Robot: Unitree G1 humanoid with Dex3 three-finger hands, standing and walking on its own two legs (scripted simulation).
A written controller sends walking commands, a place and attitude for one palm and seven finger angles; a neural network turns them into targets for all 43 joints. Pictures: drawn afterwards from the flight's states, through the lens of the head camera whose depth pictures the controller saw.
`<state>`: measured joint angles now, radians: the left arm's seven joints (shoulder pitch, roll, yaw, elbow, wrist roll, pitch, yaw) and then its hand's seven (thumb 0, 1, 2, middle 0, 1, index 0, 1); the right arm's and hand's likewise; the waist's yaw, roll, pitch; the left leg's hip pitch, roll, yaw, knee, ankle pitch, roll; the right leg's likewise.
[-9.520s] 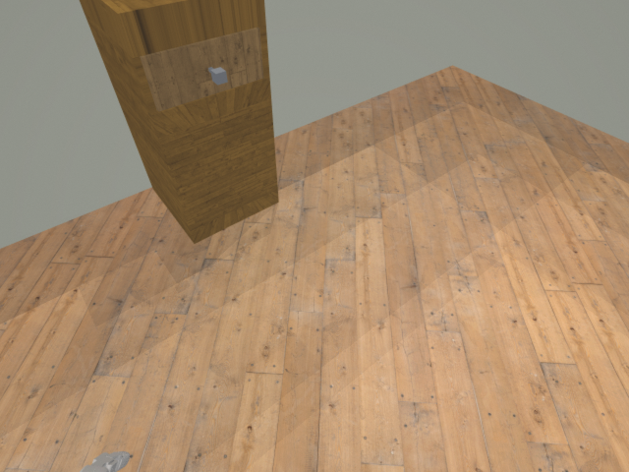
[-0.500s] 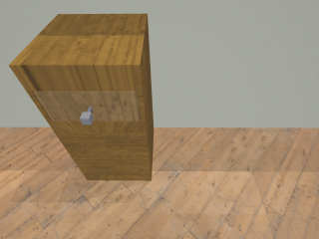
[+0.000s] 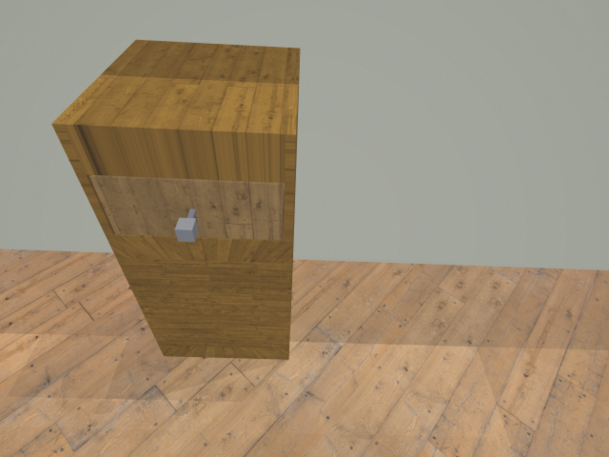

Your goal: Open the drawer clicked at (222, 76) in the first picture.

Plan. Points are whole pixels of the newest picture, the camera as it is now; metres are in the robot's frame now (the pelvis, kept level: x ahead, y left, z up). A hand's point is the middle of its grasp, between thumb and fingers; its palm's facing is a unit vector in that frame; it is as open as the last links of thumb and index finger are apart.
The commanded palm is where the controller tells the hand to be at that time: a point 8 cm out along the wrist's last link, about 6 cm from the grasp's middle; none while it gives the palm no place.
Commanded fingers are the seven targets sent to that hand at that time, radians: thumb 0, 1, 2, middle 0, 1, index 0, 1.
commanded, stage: look again from close up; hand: left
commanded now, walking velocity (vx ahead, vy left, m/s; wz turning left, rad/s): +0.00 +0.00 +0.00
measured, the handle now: (189, 223) +0.57 +0.28 -0.07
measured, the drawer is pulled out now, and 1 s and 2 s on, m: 0.00 0.00 0.00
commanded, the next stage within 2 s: shuffle to correct the standing spot in 0.12 s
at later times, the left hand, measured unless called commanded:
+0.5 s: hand out of the picture -0.05 +0.21 -0.18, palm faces +0.04 -0.98 -0.19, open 7.4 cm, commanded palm none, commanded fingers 0.00 0.90 0.90 -0.20 -0.30 -0.20 -0.30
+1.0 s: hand (157, 456) +0.17 +0.23 -0.17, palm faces +0.02 -0.97 -0.23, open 7.3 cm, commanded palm none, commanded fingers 0.00 0.90 0.90 -0.20 -0.30 -0.20 -0.30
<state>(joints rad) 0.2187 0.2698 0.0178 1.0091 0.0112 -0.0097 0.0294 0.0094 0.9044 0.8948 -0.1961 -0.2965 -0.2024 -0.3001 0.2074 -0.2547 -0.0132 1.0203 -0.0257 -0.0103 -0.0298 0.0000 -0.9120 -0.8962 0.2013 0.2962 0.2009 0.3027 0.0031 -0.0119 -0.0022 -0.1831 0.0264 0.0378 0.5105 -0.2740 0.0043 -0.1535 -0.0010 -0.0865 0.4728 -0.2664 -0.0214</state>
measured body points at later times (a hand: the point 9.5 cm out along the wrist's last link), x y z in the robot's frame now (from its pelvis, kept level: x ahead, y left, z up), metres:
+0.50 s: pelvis -0.01 +0.03 +0.00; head -0.01 +0.04 +0.45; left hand -0.05 +0.26 -0.16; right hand -0.02 -0.21 -0.15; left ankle +0.00 +0.11 -0.74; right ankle +0.00 -0.10 -0.74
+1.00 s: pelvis +0.10 +0.04 +0.00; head +0.12 +0.04 +0.44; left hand +0.17 +0.28 -0.15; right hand +0.01 -0.15 -0.16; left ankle +0.01 +0.12 -0.74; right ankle +0.19 -0.08 -0.73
